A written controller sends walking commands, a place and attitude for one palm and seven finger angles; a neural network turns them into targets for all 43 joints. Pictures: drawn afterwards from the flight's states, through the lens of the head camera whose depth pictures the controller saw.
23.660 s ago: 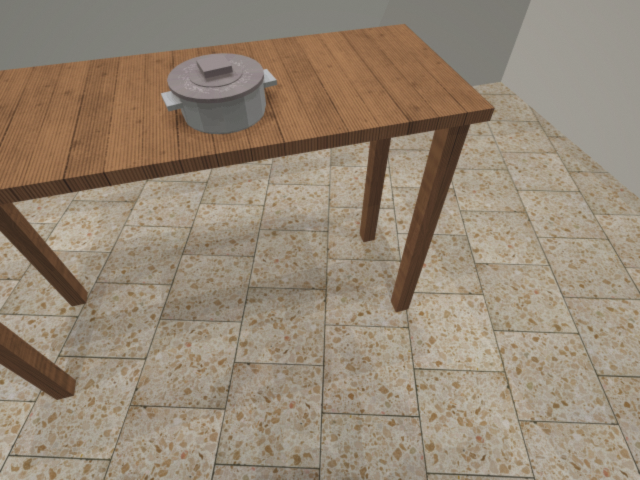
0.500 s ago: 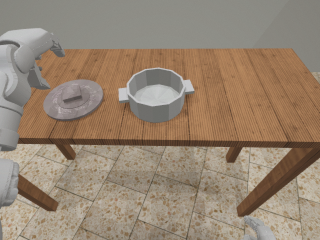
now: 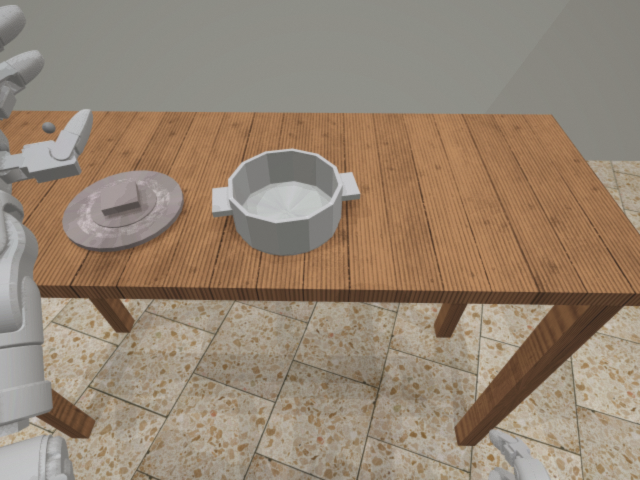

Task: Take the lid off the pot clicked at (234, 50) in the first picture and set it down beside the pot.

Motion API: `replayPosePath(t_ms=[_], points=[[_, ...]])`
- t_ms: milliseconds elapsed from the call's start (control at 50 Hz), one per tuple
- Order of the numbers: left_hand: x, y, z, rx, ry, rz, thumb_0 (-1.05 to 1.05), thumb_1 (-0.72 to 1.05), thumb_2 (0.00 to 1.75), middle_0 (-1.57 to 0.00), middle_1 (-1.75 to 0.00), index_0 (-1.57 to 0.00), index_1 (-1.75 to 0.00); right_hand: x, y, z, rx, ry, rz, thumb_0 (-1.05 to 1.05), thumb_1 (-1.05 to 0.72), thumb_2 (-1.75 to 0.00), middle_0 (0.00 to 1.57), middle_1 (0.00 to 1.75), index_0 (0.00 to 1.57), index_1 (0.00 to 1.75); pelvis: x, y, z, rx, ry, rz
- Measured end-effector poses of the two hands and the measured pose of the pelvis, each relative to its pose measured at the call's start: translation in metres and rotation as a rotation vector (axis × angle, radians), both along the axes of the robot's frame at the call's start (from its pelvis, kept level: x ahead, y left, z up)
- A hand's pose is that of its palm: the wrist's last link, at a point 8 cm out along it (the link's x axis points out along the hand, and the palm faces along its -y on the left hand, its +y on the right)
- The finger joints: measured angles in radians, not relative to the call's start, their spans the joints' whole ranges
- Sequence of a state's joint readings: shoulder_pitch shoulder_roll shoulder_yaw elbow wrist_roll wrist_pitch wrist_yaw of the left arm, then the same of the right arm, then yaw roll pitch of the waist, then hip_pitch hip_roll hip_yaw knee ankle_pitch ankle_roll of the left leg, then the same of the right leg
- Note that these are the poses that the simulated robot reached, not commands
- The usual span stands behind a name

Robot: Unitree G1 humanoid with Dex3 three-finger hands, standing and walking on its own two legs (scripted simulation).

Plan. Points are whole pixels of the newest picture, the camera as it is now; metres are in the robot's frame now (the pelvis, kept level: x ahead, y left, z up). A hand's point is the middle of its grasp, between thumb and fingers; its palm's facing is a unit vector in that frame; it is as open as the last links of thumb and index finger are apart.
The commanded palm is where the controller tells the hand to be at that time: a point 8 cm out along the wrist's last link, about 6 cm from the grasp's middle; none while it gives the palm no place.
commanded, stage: draw the hand back to the body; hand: left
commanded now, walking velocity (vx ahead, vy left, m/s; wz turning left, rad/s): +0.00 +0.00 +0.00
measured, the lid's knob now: (120, 198) +0.47 +0.34 +0.08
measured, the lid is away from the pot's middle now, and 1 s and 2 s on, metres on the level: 0.25 0.25 0.25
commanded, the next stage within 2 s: step back with the hand held close in 1.26 s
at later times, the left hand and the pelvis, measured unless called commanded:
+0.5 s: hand (1, 196) +0.25 +0.26 +0.28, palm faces +0.51 -0.84 -0.17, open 7.8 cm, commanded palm +0.20 +0.29 +0.28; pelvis -0.02 -0.01 +0.00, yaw +1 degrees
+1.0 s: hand out of the picture +0.18 +0.26 +0.27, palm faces +0.49 -0.83 -0.26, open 7.5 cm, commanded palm +0.12 +0.29 +0.27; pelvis -0.02 +0.01 +0.00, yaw +0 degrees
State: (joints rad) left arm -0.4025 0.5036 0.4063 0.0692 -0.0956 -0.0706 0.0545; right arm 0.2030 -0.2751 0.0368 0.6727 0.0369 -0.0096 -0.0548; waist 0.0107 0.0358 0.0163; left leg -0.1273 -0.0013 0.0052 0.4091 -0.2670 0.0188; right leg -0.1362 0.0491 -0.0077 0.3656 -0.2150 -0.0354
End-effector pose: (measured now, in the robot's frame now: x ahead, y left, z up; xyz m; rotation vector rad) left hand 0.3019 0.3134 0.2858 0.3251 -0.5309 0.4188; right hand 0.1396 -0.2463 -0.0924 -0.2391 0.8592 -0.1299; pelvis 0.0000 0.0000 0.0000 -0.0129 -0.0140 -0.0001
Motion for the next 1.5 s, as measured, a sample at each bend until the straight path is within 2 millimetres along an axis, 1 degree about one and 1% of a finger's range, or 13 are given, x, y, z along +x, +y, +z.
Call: replayPosePath(t_ms=[60,120,220,300,420,580,820,1180,1260,1380,1460,1500], points=[[-0.012,-0.002,-0.003,-0.004,0.003,0.012,0.0,0.21,0.93,-0.41,-0.47,-0.4,-0.46,0.007,-0.004,0.002,-0.004,-0.018,0.009,0.01,-0.91,-0.9,0.2,0.3,0.2,0.3,-0.002,-0.003,0.0,0.002,-0.008,0.005],[-0.024,-0.006,-0.002,0.0,-0.012,0.017,0.0,0.29,0.92,-0.38,-0.45,-0.38,-0.44,0.016,-0.003,0.005,-0.001,-0.052,0.022,0.01,-0.91,-0.9,0.2,0.3,0.2,0.3,-0.004,-0.006,0.0,0.004,-0.015,0.007],[-0.042,-0.009,-0.003,-0.003,-0.02,0.028,0.01,0.42,0.92,-0.35,-0.42,-0.34,-0.41,0.03,0.005,0.011,0.021,-0.107,0.047,0.01,-0.91,-0.9,0.2,0.3,0.2,0.3,-0.008,-0.01,0.0,0.004,-0.032,0.011],[-0.055,-0.011,-0.004,-0.003,-0.021,0.033,0.01,0.53,0.92,-0.31,-0.39,-0.31,-0.38,0.037,0.014,0.014,0.041,-0.138,0.07,0.01,-0.91,-0.9,0.2,0.3,0.2,0.3,-0.011,-0.012,0.001,0.005,-0.043,0.012],[-0.077,-0.013,-0.004,0.006,-0.041,0.041,0.01,0.68,0.91,-0.27,-0.35,-0.26,-0.35,0.039,0.024,0.015,0.06,-0.156,0.093,0.01,-0.91,-0.9,0.2,0.3,0.2,0.3,-0.015,-0.011,0.001,0.005,-0.057,0.013],[-0.103,-0.015,-0.005,0.021,-0.07,0.041,0.01,0.83,0.91,-0.22,-0.32,-0.22,-0.31,0.031,0.03,0.013,0.063,-0.15,0.097,0.01,-0.91,-0.9,0.2,0.3,0.2,0.3,-0.019,-0.007,0.002,0.004,-0.071,0.013],[-0.135,-0.017,-0.008,0.072,-0.086,0.021,0.01,0.88,0.9,-0.21,-0.31,-0.21,-0.3,0.023,0.035,0.015,0.048,-0.16,0.085,0.01,-0.91,-0.9,0.2,0.3,0.2,0.3,-0.021,0.002,0.002,0.001,-0.082,0.006],[-0.185,-0.017,-0.014,0.158,-0.056,0.03,0.01,0.88,0.9,-0.21,-0.31,-0.21,-0.3,0.031,0.059,0.024,0.056,-0.202,0.131,0.01,-0.91,-0.9,0.2,0.3,0.2,0.3,-0.022,0.015,0.0,-0.007,-0.088,0.012],[-0.189,-0.013,-0.014,0.151,-0.065,0.046,0.01,0.88,0.9,-0.21,-0.31,-0.21,-0.3,0.033,0.065,0.024,0.056,-0.205,0.144,0.01,-0.91,-0.9,0.2,0.3,0.2,0.3,-0.023,0.017,0.0,-0.008,-0.09,0.016],[-0.19,-0.011,-0.015,0.143,-0.064,0.047,0.01,0.88,0.9,-0.21,-0.31,-0.21,-0.3,0.033,0.07,0.025,0.059,-0.213,0.152,0.01,-0.91,-0.9,0.2,0.3,0.2,0.3,-0.023,0.019,0.0,-0.009,-0.089,0.015],[-0.19,-0.007,-0.001,0.239,-0.128,0.066,0.01,0.88,0.9,-0.21,-0.31,-0.21,-0.3,0.031,0.068,0.027,0.056,-0.205,0.143,0.01,-0.91,-0.9,0.2,0.3,0.2,0.3,-0.025,0.021,-0.001,-0.019,-0.056,0.016],[-0.187,-0.006,0.002,0.267,-0.149,0.058,0.01,0.88,0.9,-0.21,-0.31,-0.21,-0.3,0.027,0.063,0.028,0.048,-0.191,0.122,0.01,-0.91,-0.9,0.21,0.3,0.2,0.3,-0.027,0.024,-0.001,-0.023,-0.038,0.013]])
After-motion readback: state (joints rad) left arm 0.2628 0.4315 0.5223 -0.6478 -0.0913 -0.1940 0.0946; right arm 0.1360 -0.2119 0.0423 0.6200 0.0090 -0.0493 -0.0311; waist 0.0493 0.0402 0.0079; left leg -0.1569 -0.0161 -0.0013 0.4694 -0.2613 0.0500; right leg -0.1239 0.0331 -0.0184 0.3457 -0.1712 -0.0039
